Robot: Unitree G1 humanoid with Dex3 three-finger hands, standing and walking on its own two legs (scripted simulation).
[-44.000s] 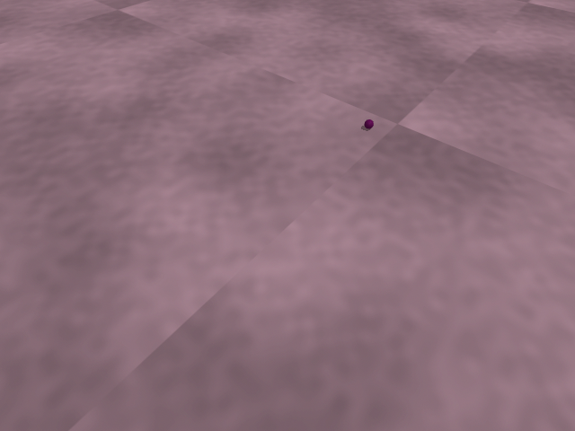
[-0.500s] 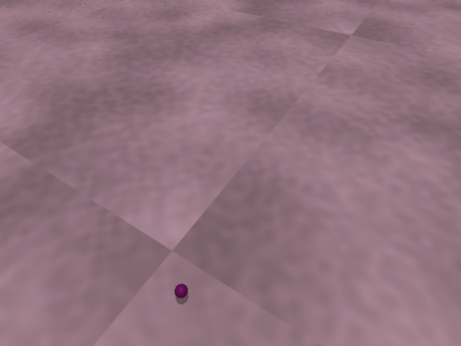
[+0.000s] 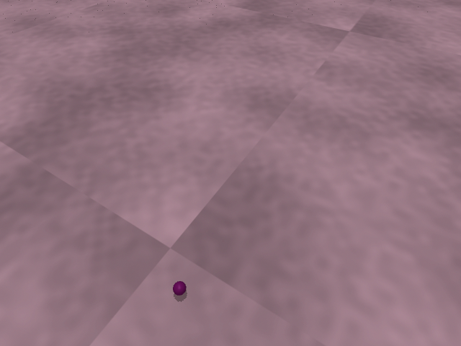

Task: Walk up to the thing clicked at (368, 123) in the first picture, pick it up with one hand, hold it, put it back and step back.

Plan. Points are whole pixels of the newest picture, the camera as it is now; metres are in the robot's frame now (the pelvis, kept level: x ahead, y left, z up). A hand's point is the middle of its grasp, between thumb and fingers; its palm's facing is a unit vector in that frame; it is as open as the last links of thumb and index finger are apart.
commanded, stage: step back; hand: left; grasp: from above
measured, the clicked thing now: (179, 288) +0.50 +0.24 -0.75
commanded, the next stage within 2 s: none
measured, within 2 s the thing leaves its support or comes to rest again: neither
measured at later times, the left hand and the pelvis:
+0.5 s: hand out of the picture +0.06 +0.32 -0.18, palm faces -0.06 -0.94 -0.35, open 7.4 cm; pelvis -0.07 +0.07 -0.01, yaw -1 degrees
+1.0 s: hand out of the picture -0.05 +0.33 -0.14, palm faces -0.05 -0.90 -0.42, open 7.4 cm; pelvis -0.19 +0.07 -0.01, yaw -3 degrees
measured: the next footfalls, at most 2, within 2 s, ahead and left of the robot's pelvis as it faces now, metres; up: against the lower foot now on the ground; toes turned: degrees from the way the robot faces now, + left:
right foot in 0.72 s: -0.10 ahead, -0.05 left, +0.00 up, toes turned -2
left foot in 1.10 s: -0.19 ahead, +0.19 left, +0.00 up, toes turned -4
